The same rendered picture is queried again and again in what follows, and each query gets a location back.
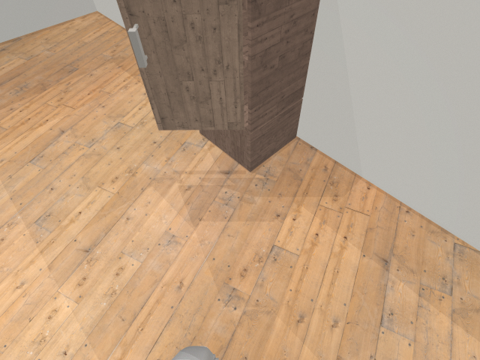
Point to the cupboard door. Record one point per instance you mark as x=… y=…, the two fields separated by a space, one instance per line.
x=194 y=77

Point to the handle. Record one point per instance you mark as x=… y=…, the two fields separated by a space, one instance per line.
x=137 y=46

